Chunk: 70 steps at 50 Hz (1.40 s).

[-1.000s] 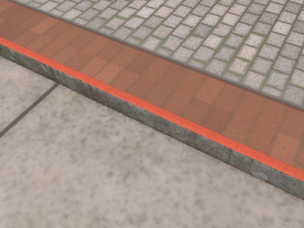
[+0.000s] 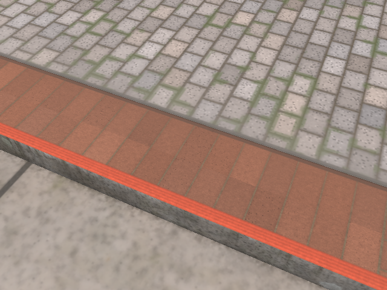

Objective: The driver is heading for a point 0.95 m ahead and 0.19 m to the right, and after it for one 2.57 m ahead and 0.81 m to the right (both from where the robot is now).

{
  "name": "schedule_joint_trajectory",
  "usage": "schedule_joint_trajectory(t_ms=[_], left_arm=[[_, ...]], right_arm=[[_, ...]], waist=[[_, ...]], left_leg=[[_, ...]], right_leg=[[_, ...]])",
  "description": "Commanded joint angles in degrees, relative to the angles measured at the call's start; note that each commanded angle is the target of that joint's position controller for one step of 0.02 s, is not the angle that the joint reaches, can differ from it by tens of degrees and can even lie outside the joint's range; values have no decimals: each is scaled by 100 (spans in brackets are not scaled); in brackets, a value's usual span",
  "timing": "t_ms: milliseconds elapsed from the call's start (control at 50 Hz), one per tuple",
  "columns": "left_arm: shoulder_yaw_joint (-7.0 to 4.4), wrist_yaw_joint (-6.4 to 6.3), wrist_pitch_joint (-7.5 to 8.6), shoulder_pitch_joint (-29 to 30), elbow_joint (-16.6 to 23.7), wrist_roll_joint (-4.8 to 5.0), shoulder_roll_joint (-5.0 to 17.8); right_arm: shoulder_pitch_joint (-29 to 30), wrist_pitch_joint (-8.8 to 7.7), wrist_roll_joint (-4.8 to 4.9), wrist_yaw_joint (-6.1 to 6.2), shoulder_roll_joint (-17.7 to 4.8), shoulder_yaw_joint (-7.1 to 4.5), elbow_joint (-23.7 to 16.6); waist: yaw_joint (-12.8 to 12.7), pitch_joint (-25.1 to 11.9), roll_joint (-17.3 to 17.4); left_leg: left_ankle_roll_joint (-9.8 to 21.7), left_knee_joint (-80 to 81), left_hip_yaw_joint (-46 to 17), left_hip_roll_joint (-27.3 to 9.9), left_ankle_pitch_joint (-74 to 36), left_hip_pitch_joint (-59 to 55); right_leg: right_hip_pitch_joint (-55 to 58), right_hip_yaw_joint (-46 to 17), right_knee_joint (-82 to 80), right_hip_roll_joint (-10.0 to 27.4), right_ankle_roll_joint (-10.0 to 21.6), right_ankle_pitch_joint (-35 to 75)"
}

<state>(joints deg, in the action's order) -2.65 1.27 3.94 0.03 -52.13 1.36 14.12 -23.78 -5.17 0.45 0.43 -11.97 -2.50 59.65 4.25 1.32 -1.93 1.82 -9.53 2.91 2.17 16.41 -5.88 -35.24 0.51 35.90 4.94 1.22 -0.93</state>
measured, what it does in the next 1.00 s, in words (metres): walks ahead: right foot, then left foot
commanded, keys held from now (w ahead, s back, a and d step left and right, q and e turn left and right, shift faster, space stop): w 0.10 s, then no key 0.66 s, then w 0.24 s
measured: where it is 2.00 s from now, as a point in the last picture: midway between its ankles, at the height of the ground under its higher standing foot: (196, 218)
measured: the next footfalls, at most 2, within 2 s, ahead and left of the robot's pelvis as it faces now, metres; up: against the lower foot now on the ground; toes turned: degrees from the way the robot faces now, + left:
right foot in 0.12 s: +0.25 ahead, -0.14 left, +0.00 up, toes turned -3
left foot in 0.54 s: +0.28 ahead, +0.06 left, +0.00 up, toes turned +2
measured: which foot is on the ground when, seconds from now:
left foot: down 0.00-0.14, up 0.16-0.52, down 0.54-1.00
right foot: up 0.00-0.10, down 0.12-1.00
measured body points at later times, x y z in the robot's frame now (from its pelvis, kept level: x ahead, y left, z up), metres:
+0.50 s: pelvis +0.19 -0.06 +0.00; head +0.21 -0.06 +0.45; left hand +0.19 +0.18 -0.15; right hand +0.27 -0.29 -0.15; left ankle +0.25 +0.06 -0.73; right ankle +0.21 -0.14 -0.74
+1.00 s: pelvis +0.27 -0.04 +0.00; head +0.26 -0.05 +0.45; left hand +0.27 +0.20 -0.15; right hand +0.26 -0.29 -0.16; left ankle +0.24 +0.06 -0.74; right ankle +0.22 -0.13 -0.74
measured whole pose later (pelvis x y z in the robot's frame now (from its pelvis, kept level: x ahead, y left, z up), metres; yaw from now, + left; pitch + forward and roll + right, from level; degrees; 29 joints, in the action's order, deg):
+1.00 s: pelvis +0.27 -0.04 +0.00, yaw +0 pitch -1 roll +1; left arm -0.6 -0.5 2.7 -18.3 -62.2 -2.1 10.5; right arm -17.5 -1.1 -0.6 0.7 -11.6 -2.3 64.1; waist 0.1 0.5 0.2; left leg 2.7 -26.4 2.1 1.9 16.5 9.0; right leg -8.5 3.0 29.3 -0.4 5.4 -20.5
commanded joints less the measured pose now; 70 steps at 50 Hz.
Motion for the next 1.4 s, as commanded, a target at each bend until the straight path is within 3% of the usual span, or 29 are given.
schedule_joint_trajectory(t_ms=[20,100,120,140,160,180,220,260,320,460,520,560,600,660,680,760,780,880,940,980,1020,1040,1060,1100,1260,1340,1360,1380,1400], left_arm=[[-49,73,121,734,513,19,402],[-341,71,166,-843,97,29,914],[-260,19,129,-2044,-286,-659,763],[-467,-27,122,-2836,-417,-796,1559],[-457,-32,43,-2633,-393,-472,1473],[-393,-44,37,-1844,-272,-304,1327],[-147,-61,92,-1214,-200,-242,503],[-25,-84,127,-1144,-286,-241,267],[5,-104,180,-1254,-401,-286,469],[126,-166,-46,-1664,-659,-286,401],[193,-230,-124,-1642,-686,-239,296],[271,-230,-166,-2549,-841,-181,-146],[224,-301,-252,-2238,-975,-227,123],[203,-292,-260,-2044,-967,-220,156],[67,-294,-255,-1632,-842,-121,608],[108,-333,-266,-1688,-940,-164,135],[263,-356,-274,-2071,-1100,-272,-335],[166,-250,-252,-1802,-923,-332,36],[188,-184,-123,-1751,-782,-391,-105],[155,-161,-23,-2079,-830,-337,-63],[76,-206,71,-2971,-1089,-310,152],[-78,-254,88,-3483,-1270,-262,624],[-135,-277,67,-3682,-1339,-283,755],[-61,-278,75,-3444,-1229,-384,384],[58,-280,194,-2840,-1033,-266,250],[61,-264,194,-2675,-994,-195,375],[73,-226,182,-2633,-966,-167,339],[143,-168,172,-2637,-804,-104,65],[222,-207,81,-3215,-711,-36,-532]], right_arm=[[-93,-16,58,48,-985,-228,-116],[227,98,13,53,-1081,-265,-200],[-30,56,-369,-7,-890,-185,-124],[-1020,29,-52,-78,-121,-17,-187],[-704,-20,-128,-32,-616,-142,-93],[-247,-7,-104,-19,-696,-183,-235],[187,7,-179,-18,-569,-132,-264],[-27,190,-304,-45,-463,-96,-153],[22,337,-249,-31,-304,-20,-137],[826,486,-167,77,-325,120,-128],[762,402,-225,139,-383,156,-11],[1056,328,-143,164,-850,110,-24],[1198,314,-67,81,-377,188,9],[978,303,-51,142,-339,200,186],[1519,326,57,163,-969,-35,-38],[1314,385,2,200,-494,6,31],[723,353,-152,192,0,205,295],[772,421,-118,97,-740,-40,263],[460,377,-123,55,-809,-113,332],[771,335,-100,16,-758,-124,221],[1642,249,-52,-33,-473,-61,-158],[1880,162,-94,-68,-216,-8,-371],[2049,116,-252,-73,-456,-54,-499],[1807,113,-237,-112,-418,-91,-397],[2554,223,-174,-206,-29,58,-848],[1061,221,-126,0,-391,-78,-448],[96,178,-206,33,-521,-157,-143],[-585,118,-342,55,-1043,-288,-32],[-373,139,-400,-4,-1576,-349,-169]], waist=[[-148,675,648],[-1061,-395,770],[-1250,-715,643],[-1031,-1772,-1192],[-1060,-2052,-905],[-702,-1303,-560],[-448,-454,-123],[-200,-474,-279],[-43,-506,-295],[-350,-305,-394],[-220,-1,75],[-867,53,968],[-604,343,688],[-519,186,641],[-502,302,478],[-440,50,305],[-418,-268,301],[-354,652,612],[-318,771,809],[-581,610,671],[-1067,629,-132],[-1142,658,-1168],[-1186,936,-1135],[-854,689,-136],[-563,590,-471],[91,-271,-549],[477,-581,-336],[620,-969,420],[27,-1294,1385]], left_leg=[[829,278,-656,-1698,-1845,378],[509,-1761,-262,-1437,-4529,397],[319,-3301,147,-884,-3601,1114],[-36,-5770,327,-61,-617,3280],[63,-6606,-625,280,1541,3502],[146,-6742,-860,-113,1144,3628],[155,-5978,-701,-522,651,3400],[64,-5506,-571,-533,531,2662],[-23,-4716,-395,-468,368,2336],[-56,-2779,-167,-409,-235,1786],[21,-1188,-444,-610,-1059,994],[355,-909,-1390,-1519,-1910,1295],[164,-815,-1041,-1056,-1080,2023],[76,-799,-845,-842,-1369,1599],[89,-1098,-576,-534,-1212,1630],[200,-1186,-580,-591,-1552,1565],[213,-892,-837,-905,-1309,1352],[730,-413,-1556,-1040,2219,1773],[1127,-42,-2388,-1695,2209,1527],[1026,-210,-2102,-1557,1708,1922],[591,-1450,-940,-740,879,3139],[308,-2802,36,6,624,4130],[290,-3686,182,-31,1290,5056],[322,-4641,-193,-386,1018,5183],[87,-2929,449,-138,-585,3496],[440,-2215,441,226,-1064,1440],[470,-1881,358,69,-1283,291],[591,-1450,-1094,-1245,-878,-739],[1097,-803,-3266,-2742,-1264,-800]], right_leg=[[-94,-6,-365,-48,185,46],[2227,395,-513,-603,578,-436],[3437,264,-661,-355,673,-626],[5509,-2591,-948,1626,1543,-303],[5101,-3714,-1717,1853,1644,1016],[4275,-2554,-1581,1653,1509,1445],[3071,-1341,-1744,1159,1200,2486],[2401,-737,-1906,905,1031,3141],[2059,-312,-1996,812,1142,3497],[1964,-463,-2091,731,1009,768],[1612,-580,-1777,513,568,-452],[1875,-165,-1726,-204,213,-1444],[2664,-238,-1826,-122,131,-1009],[2694,-305,-1817,34,161,-658],[2324,-25,-1697,-312,145,-1000],[2359,13,-1679,-294,97,-809],[2742,-193,-1799,0,134,-938],[1732,115,-944,-462,375,-2922],[1420,294,-458,-494,447,-2363],[2170,181,-849,-441,559,-2116],[3554,-842,-1930,62,808,-2560],[4386,-2169,-2636,875,1059,-2595],[4784,-2712,-2690,1553,1314,-1417],[4793,-2151,-2454,1447,1306,-226],[3341,-254,-2453,450,790,2389],[3198,-173,-524,452,600,4378],[2528,-115,560,265,574,3502],[1392,33,2241,-186,470,891],[416,17,4201,-815,367,-2975]])
Velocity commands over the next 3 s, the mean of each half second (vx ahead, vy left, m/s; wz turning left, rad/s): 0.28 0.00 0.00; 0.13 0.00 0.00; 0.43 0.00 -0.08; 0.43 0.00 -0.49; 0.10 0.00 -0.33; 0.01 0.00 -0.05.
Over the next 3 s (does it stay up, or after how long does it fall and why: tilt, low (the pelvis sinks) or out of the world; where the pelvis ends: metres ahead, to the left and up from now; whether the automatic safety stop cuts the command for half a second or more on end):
stays up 0.92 -0.18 0.12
